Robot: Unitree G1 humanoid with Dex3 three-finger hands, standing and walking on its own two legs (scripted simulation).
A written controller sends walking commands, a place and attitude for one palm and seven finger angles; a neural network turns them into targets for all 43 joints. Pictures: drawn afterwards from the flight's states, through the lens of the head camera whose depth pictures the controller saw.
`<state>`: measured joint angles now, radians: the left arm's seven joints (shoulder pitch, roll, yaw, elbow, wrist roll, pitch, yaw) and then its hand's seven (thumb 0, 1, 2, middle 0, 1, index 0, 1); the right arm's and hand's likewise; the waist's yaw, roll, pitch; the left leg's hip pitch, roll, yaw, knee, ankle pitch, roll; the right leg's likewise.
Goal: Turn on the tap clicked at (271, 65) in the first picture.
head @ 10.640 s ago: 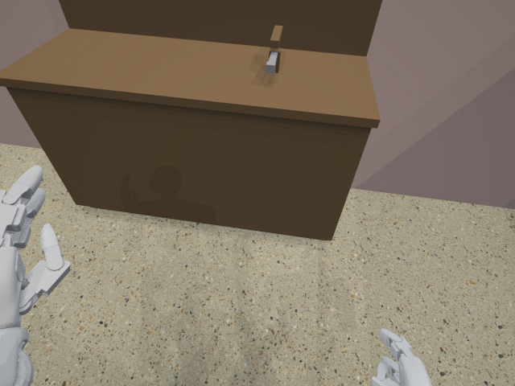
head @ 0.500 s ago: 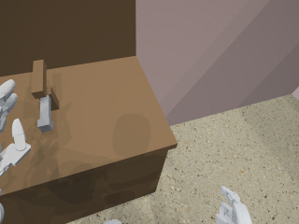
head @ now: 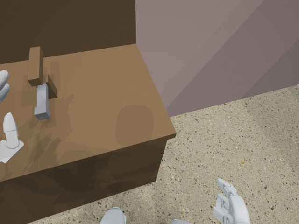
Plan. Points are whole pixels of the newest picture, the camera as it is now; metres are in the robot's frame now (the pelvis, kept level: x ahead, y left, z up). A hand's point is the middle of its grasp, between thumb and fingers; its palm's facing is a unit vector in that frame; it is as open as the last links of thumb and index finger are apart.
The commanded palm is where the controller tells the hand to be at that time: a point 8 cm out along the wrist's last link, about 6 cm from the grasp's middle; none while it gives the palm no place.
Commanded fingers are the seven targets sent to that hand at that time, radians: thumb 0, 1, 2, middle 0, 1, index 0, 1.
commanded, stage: shuffle to correct the standing spot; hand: left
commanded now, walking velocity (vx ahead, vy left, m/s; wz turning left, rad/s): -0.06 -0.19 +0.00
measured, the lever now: (42, 112) +0.36 +0.32 +0.06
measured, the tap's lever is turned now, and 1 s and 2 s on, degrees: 0 0 0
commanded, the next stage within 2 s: come to a stop and stand still in 0.20 s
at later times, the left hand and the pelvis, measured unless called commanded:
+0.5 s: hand (39, 137) +0.23 +0.22 +0.18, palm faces +0.33 -0.85 -0.42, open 7.4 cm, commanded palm +0.18 +0.26 +0.19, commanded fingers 0.00 0.90 0.90 -0.20 -0.30 -0.20 -0.30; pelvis +0.02 -0.02 +0.01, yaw -1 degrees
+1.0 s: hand (20, 124) +0.26 +0.26 +0.18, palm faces +0.38 -0.84 -0.39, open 7.4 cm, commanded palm +0.20 +0.30 +0.19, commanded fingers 0.00 0.90 0.90 -0.20 -0.30 -0.20 -0.30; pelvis +0.04 +0.02 +0.02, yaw +0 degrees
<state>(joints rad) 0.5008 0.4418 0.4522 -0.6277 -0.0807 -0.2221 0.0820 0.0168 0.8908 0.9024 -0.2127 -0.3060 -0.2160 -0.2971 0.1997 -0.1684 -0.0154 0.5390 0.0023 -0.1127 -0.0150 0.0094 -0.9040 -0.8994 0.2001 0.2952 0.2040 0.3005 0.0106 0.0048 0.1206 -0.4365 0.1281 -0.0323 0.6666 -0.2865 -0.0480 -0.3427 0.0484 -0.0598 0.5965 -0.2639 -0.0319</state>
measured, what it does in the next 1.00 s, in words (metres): stands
